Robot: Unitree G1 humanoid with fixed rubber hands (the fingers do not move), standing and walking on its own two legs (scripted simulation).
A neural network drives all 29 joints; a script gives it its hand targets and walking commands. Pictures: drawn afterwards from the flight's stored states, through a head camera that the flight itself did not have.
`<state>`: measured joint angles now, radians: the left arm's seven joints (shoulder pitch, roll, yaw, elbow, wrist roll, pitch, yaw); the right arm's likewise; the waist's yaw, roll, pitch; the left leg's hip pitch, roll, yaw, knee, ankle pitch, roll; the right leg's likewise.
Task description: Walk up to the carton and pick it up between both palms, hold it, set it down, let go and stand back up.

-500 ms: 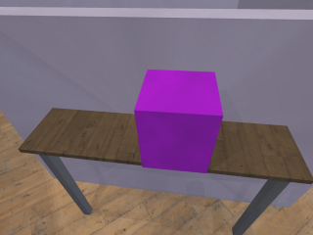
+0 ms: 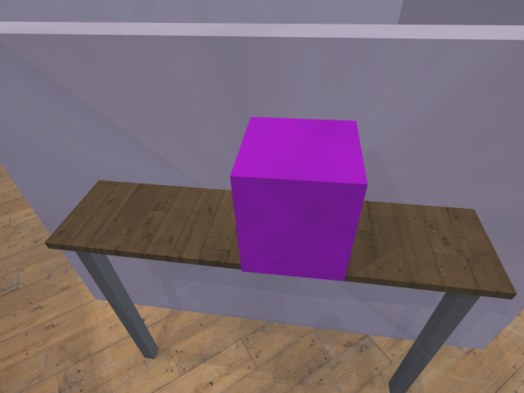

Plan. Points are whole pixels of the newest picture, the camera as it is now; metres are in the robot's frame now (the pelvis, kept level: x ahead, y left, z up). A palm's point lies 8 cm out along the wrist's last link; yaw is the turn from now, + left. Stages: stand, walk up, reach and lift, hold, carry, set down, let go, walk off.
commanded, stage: stand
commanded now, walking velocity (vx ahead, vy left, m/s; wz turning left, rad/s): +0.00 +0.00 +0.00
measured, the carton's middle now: (297, 198) +0.49 -0.06 +0.05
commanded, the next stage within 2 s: none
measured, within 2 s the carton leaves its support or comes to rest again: neither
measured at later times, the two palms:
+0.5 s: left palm out of the picture -0.11 +0.17 -0.14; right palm out of the picture -0.07 -0.20 -0.16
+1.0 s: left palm out of the picture -0.07 +0.16 -0.15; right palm out of the picture -0.06 -0.21 -0.15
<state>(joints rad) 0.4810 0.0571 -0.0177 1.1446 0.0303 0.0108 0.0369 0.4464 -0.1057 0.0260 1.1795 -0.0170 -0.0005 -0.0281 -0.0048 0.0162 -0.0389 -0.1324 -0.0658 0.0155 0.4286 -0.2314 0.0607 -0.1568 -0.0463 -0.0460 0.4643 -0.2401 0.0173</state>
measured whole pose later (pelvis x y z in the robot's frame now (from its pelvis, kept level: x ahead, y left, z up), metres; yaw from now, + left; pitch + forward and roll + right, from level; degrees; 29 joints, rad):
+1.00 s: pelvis -0.01 -0.03 +0.00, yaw +0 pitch -2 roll +0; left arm 0.39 0.06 0.00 1.16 0.02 0.00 0.04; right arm 0.36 -0.08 0.01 1.17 -0.01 -0.01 -0.04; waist 0.00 0.02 0.02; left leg -0.19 -0.02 0.00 0.44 -0.22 0.01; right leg -0.20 0.00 -0.06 0.46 -0.21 -0.03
